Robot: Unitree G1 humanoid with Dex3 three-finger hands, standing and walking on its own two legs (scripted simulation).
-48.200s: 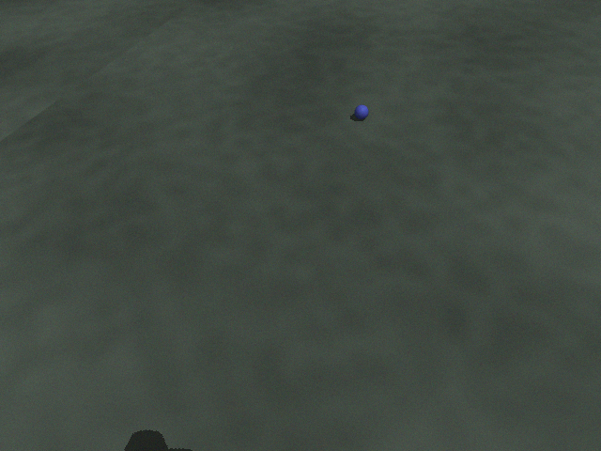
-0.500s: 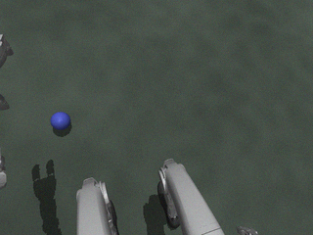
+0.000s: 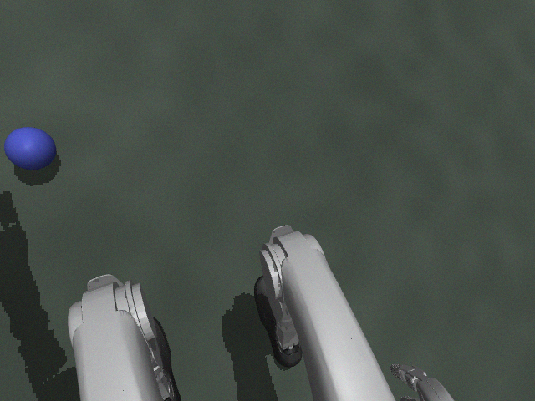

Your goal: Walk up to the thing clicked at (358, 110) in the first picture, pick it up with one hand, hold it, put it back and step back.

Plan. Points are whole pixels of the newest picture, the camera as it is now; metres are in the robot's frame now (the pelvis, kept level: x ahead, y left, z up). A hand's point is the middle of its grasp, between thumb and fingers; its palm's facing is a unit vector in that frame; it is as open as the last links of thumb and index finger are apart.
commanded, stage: withdraw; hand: left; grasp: from above
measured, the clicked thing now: (31, 148) +0.59 +0.29 -0.37
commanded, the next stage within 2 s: none
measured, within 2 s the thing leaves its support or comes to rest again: neither
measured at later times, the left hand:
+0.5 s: hand out of the picture +0.58 +0.27 -0.09, palm faces -0.48 -0.05 -0.88, open 13.1 cm
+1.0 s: hand out of the picture +0.56 +0.32 -0.05, palm faces -0.43 -0.06 -0.90, open 11.4 cm
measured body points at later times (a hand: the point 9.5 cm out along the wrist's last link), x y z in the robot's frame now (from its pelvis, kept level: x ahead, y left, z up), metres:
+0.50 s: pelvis +0.00 +0.00 +0.00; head +0.26 +0.06 +0.36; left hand +0.61 +0.27 -0.04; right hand -0.02 -0.26 -0.08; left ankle +0.08 +0.13 -0.38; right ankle +0.10 -0.14 -0.38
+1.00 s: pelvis -0.01 +0.00 +0.00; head +0.24 +0.07 +0.37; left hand +0.57 +0.32 +0.00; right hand +0.05 -0.27 -0.10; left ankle +0.08 +0.13 -0.38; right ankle +0.10 -0.14 -0.38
